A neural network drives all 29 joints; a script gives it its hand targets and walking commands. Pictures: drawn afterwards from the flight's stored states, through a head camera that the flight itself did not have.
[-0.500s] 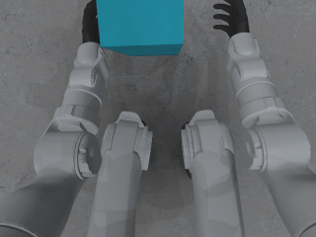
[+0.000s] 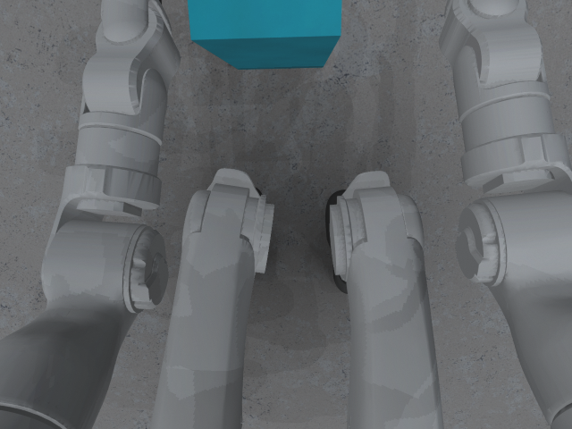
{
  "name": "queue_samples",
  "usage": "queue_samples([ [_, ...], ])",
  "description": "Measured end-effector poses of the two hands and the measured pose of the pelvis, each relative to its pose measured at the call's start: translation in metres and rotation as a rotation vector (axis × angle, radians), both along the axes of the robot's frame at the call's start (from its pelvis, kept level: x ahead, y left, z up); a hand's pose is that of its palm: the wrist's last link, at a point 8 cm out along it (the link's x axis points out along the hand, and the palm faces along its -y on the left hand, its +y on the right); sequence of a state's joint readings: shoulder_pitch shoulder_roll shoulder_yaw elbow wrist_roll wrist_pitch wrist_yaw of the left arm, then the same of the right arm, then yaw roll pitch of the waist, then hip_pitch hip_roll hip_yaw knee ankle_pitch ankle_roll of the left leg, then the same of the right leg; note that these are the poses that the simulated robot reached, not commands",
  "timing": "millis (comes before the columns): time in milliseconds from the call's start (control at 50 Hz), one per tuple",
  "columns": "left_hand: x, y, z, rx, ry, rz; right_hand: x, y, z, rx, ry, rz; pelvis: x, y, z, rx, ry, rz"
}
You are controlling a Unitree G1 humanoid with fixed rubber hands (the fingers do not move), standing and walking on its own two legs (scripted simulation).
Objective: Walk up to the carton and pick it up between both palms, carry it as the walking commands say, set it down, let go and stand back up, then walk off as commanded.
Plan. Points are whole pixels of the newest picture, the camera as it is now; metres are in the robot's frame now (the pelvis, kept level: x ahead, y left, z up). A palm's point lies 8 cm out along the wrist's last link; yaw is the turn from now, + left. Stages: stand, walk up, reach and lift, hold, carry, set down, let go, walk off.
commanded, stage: set down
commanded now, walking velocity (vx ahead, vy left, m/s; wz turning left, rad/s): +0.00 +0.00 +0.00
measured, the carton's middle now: out of the picture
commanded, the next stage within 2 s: let go in 0.96 s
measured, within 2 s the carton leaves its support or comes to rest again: neither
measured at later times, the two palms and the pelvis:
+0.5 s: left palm out of the picture +0.51 +0.15 +0.01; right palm out of the picture +0.54 -0.17 -0.01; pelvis +0.00 -0.01 +0.13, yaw +0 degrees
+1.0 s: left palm out of the picture +0.51 +0.15 +0.13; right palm out of the picture +0.54 -0.18 +0.11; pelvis +0.01 -0.02 +0.24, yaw -2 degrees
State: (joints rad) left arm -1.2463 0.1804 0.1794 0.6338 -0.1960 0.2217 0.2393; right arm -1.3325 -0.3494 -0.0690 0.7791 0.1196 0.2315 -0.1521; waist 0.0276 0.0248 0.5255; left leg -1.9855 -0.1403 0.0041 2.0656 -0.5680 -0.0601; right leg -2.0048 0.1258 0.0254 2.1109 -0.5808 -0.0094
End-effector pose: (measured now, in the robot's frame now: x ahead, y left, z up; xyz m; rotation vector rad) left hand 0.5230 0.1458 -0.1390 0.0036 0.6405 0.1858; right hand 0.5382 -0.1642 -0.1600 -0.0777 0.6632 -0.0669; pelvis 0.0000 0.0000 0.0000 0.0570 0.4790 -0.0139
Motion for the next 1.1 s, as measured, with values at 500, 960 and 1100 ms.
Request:
queue_samples([
  [500, -0.011, 0.003, 0.151, 0.027, 0.002, 0.023, 0.0, -0.01, 0.15, -0.001, 0.007, 0.008, -0.004, -0.011, 0.128, 0.004, -0.034, -0.01],
  [960, -0.012, -0.002, 0.266, 0.036, 0.028, 0.001, 0.003, -0.012, 0.273, -0.011, 0.026, 0.043, 0.007, -0.018, 0.241, 0.005, -0.046, -0.037],
  [1100, -0.016, 0.004, 0.264, 0.056, 0.002, -0.037, -0.006, -0.014, 0.279, -0.065, 0.0, 0.035, 0.013, -0.017, 0.254, -0.005, -0.07, -0.03],
])
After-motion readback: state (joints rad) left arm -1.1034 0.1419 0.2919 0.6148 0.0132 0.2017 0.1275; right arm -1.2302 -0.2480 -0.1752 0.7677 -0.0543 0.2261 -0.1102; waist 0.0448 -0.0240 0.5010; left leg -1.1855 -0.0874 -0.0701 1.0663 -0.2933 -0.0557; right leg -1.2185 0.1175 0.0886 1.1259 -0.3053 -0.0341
